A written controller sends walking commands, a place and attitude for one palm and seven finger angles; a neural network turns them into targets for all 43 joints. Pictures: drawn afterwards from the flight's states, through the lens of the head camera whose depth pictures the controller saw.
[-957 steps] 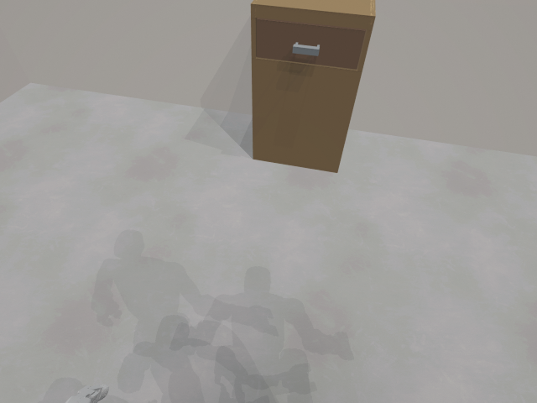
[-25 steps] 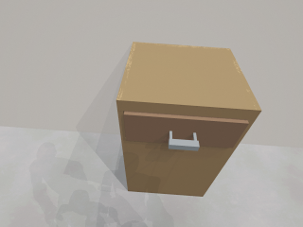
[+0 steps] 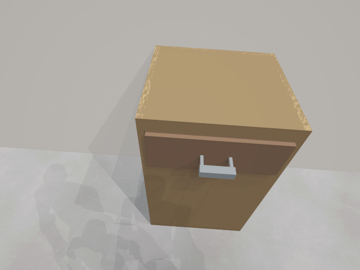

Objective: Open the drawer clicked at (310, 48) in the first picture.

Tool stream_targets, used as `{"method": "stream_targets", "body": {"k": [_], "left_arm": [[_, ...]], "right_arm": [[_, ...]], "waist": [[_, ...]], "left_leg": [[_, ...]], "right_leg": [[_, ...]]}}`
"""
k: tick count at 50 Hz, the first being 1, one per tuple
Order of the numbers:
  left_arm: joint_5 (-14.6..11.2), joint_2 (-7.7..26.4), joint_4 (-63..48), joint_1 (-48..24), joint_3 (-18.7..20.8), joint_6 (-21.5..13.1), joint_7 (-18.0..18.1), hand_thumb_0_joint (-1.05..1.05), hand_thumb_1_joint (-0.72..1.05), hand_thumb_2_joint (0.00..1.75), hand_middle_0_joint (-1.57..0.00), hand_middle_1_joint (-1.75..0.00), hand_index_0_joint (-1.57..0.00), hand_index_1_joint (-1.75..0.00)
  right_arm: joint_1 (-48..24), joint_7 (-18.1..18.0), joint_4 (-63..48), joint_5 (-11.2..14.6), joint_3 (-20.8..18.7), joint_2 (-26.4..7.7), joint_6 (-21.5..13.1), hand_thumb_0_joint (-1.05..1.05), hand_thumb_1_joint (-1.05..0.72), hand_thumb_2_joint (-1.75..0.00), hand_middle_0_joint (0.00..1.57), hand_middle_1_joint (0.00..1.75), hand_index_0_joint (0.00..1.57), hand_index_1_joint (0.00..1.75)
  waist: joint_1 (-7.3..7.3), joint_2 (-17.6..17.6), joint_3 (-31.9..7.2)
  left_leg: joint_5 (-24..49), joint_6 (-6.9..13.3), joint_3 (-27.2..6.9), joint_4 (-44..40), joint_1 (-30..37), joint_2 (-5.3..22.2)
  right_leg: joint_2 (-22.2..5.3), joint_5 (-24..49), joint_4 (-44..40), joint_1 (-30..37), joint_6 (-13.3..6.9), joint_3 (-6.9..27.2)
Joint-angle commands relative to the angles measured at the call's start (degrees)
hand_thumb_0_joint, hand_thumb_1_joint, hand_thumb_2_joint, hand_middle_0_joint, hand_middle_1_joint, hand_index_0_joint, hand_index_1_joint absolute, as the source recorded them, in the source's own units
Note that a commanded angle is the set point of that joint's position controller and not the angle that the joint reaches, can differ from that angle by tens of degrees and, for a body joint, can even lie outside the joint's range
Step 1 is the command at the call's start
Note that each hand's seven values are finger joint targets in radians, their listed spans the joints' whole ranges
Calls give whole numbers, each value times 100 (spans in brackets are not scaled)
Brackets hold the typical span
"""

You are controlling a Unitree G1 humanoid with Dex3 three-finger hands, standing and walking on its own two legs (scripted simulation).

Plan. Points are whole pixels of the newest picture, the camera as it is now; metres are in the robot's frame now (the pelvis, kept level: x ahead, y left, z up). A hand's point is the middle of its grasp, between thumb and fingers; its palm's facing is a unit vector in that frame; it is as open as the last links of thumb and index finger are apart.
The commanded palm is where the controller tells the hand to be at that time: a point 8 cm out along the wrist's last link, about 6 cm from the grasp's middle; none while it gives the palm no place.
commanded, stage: shuffle to correct the standing spot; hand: left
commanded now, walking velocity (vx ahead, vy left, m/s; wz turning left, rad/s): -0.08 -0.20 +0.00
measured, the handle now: (216, 165) +0.44 -0.09 -0.09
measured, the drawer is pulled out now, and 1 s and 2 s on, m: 0.01 0.01 0.01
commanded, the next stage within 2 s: come to a stop and stand still in 1.52 s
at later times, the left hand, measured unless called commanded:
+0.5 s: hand out of the picture -0.05 +0.10 -0.19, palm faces +0.00 -0.99 -0.16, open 16.5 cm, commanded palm none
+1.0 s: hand out of the picture -0.06 +0.06 -0.18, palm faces -0.08 -0.98 -0.21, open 16.6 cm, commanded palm none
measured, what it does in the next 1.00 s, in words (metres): steps to the right: left foot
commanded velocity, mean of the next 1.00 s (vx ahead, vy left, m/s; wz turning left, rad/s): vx -0.08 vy -0.20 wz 0.00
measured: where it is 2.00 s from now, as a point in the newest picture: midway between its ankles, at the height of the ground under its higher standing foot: outside the picture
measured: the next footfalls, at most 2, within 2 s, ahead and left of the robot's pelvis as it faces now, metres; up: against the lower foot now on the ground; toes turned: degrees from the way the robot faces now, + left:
left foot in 0.58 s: -0.04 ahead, +0.00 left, +0.00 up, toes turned +5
right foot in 1.04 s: -0.03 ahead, -0.32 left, +0.00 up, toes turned -6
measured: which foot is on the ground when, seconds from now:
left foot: down 0.00-0.30, up 0.32-0.56, down 0.58-1.00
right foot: down 0.00-0.60, up 0.62-1.00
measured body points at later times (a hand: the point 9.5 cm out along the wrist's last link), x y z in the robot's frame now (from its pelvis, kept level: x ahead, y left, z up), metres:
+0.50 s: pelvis -0.01 -0.07 -0.01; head +0.02 -0.04 +0.44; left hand -0.05 +0.15 -0.17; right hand +0.02 -0.31 -0.15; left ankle -0.08 +0.03 -0.69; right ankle +0.06 -0.12 -0.74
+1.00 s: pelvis -0.05 -0.15 +0.00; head +0.00 -0.12 +0.44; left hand -0.06 +0.12 -0.16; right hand -0.07 -0.38 -0.15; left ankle -0.08 +0.00 -0.74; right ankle -0.07 -0.32 -0.71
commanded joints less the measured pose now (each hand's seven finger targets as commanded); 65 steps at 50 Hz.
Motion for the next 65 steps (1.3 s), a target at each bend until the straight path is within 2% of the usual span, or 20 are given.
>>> {"method": "stream_targets", "body": {"k": [1, 10, 12, 15, 18, 27, 29, 30, 31, 33, 36, 44, 48, 50, 52, 54, 55, 61, 63, 65], "left_arm": [[32, 321, -206, 406, 120, -11, -17, 0, -50, 30, -15, -30, -15, -30], [98, 389, -520, 438, 312, 235, -138, 0, -50, 30, -15, -30, -15, -30], [95, 465, -528, 586, 348, 239, -153, 0, -50, 30, -15, -30, -15, -30], [117, 945, -634, 441, 386, 206, -130, 0, -50, 30, -15, -30, -15, -30], [61, 846, -849, -135, 380, 294, -56, 0, -50, 30, -15, -30, -15, -30], [72, 1119, -820, -26, 417, 363, -67, 0, -50, 30, -15, -30, -15, -30], [16, 855, -783, 15, 336, 329, -104, 0, -50, 30, -15, -30, -15, -30], [-15, 612, -803, 251, 306, 323, -150, 0, -50, 30, -15, -30, -15, -30], [70, 944, -874, 44, 341, 384, -132, 0, -50, 30, -15, -30, -15, -30], [130, 987, -797, 127, 462, 424, -187, 0, -50, 30, -15, -30, -15, -30], [93, 789, -619, 234, 417, 481, -263, 0, -50, 30, -15, -30, -15, -30], [0, 624, -868, -654, 345, 480, -245, 0, -50, 30, -15, -30, -15, -30], [-53, 760, -856, -600, 338, 367, -288, 0, -50, 30, -15, -30, -15, -30], [-54, 956, -641, 15, 390, 256, -302, 0, -50, 30, -15, -30, -15, -30], [51, 1763, -498, 311, 498, 180, -181, 0, -50, 30, -15, -30, -15, -30], [105, 1588, -605, 159, 404, 267, -128, 0, -50, 30, -15, -30, -15, -30], [103, 1539, -620, -61, 430, 245, -89, 0, -50, 30, -15, -30, -15, -30], [100, 1409, -902, -595, 309, 292, -21, 0, -50, 30, -15, -30, -15, -30], [16, 1285, -882, -601, 293, 343, -54, 0, -50, 30, -15, -30, -15, -30], [-29, 815, -915, -67, 224, 377, -102, 0, -50, 30, -15, -30, -15, -30]], "right_arm": [[262, -116, -196, 17, -198, -731, -45, 0, -90, -90, 20, 30, 20, 30], [-92, -265, -400, -39, -438, -1075, 93, 0, -90, -90, 20, 30, 20, 30], [-246, -258, -446, -37, -465, -1063, 122, 0, -90, -90, 20, 30, 20, 30], [40, -225, -445, 11, -406, -599, 212, 0, -90, -90, 20, 30, 20, 30], [-113, -193, -417, 16, -431, -716, 315, 0, -90, -90, 20, 30, 20, 30], [512, -227, -59, 45, -244, -658, 181, 0, -90, -90, 20, 30, 20, 30], [1179, -311, 172, 39, -284, -1016, 80, 0, -90, -90, 20, 30, 20, 30], [826, -359, -36, -31, -361, -1417, 129, 0, -90, -90, 20, 30, 20, 30], [412, -354, -254, -29, -357, -1532, 197, 0, -90, -90, 20, 30, 20, 30], [-275, -414, -391, -19, -188, -1111, 43, 0, -90, -90, 20, 30, 20, 30], [-319, -387, -419, -59, -194, -1174, 3, 0, -90, -90, 20, 30, 20, 30], [411, -281, -278, -113, -408, -1380, 100, 0, -90, -90, 20, 30, 20, 30], [256, -222, -333, -98, -587, -1639, 154, 0, -90, -90, 20, 30, 20, 30], [154, -190, -368, -30, -631, -1621, 158, 0, -90, -90, 20, 30, 20, 30], [91, -145, -549, 53, -464, -817, 180, 0, -90, -90, 20, 30, 20, 30], [-270, -151, -724, 63, -414, -679, 252, 0, -90, -90, 20, 30, 20, 30], [-281, -159, -597, 63, -420, -772, 278, 0, -90, -90, 20, 30, 20, 30], [-237, -106, -473, 40, -294, -715, 249, 0, -90, -90, 20, 30, 20, 30], [362, -124, -242, 30, -260, -780, 179, 0, -90, -90, 20, 30, 20, 30], [489, -217, -307, -48, -379, -1654, 114, 0, -90, -90, 20, 30, 20, 30]], "waist": [[-4, 302, 487], [50, 664, 383], [129, 393, 221], [-8, -1491, -196], [-59, -838, -26], [-122, -287, -490], [-381, 615, -394], [-230, 1986, 71], [-266, 1390, 500], [223, 860, 819], [210, 700, 615], [-292, 1528, 467], [-274, 1730, 148], [18, 1055, -318], [199, -1902, -601], [243, -1299, -444], [168, -2029, -533], [-126, -820, -97], [-355, -311, -156], [-250, 2027, 52]], "left_leg": [[-475, 129, -1087, -1062, -710, 1160], [709, 574, -1260, -566, -925, 1797], [604, 443, -969, -93, -1118, 1564], [-1321, -85, 277, 2156, -1205, 55], [-1319, -39, -110, 4090, -1324, 186], [-900, 86, 357, 437, -176, 272], [56, 312, -619, -1413, 1275, 1137], [337, 749, -2382, -1485, 1100, 2740], [1210, 1307, -2574, -1328, 54, 3557], [2870, 917, -1408, -1129, -757, 2753], [2937, 487, -384, -653, -279, 1915], [2887, 543, -475, -452, 297, 1962], [2562, 407, -722, -96, 154, 2050], [1475, 24, -433, 602, -208, 1697], [-2332, -401, 470, 2717, -1956, 421], [-2281, -206, -11, 3997, -2015, 457], [-2182, -238, -18, 4158, -2081, 533], [-1233, -282, 433, 1909, -781, 448], [285, -258, 323, 43, 374, 525], [1600, 543, -2625, -922, 652, 2894]], "right_leg": [[-252, 187, 50, 190, -123, 246], [-84, -244, 1130, -114, -131, 118], [-180, 263, 841, 187, -175, 322], [-1266, 547, -770, 97, -708, 1856], [-1177, -667, -1269, -556, -1142, 1792], [-713, 95, -1171, 470, -885, 1314], [-190, -441, 85, -626, -352, 785], [391, -1766, 1598, -1984, 55, 239], [277, -2001, 3285, -2122, 93, 490], [234, -1420, 4151, -1690, -7, 798], [296, -789, 4843, -1837, 234, 467], [-74, -1327, 2742, -1430, 357, -101], [11, -1426, 1085, -478, 163, -303], [-74, -49, -374, 646, 116, -263], [-1730, 3220, -300, 1771, -430, 1218], [-1682, 2838, -249, 1076, -1007, 663], [-1435, 2752, -283, 1017, -1046, 864], [-1140, 1808, -158, 77, -1219, 620], [-810, 725, 415, -286, -857, 446], [215, -2348, 2592, -1649, -107, -23]]}}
